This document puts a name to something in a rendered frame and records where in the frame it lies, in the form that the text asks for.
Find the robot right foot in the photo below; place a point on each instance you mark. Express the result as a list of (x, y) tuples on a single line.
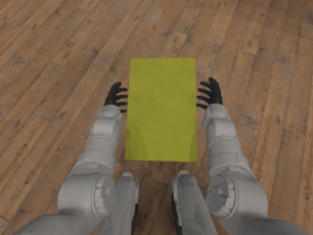
[(179, 230)]

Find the robot left forearm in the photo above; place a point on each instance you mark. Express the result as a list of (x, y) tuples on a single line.
[(101, 145)]

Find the robot left upper arm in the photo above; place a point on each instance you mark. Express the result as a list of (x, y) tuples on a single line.
[(84, 201)]

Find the robot right thigh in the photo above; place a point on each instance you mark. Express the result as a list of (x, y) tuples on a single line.
[(195, 217)]

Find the left robot hand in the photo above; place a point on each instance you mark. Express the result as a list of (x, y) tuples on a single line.
[(112, 97)]

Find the robot right upper arm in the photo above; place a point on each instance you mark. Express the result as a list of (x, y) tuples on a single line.
[(241, 206)]

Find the carton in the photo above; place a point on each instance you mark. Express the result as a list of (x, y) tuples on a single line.
[(162, 110)]

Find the robot right forearm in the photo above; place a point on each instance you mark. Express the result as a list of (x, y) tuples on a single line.
[(223, 145)]

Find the right robot hand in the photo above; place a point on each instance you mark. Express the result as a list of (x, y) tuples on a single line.
[(214, 93)]

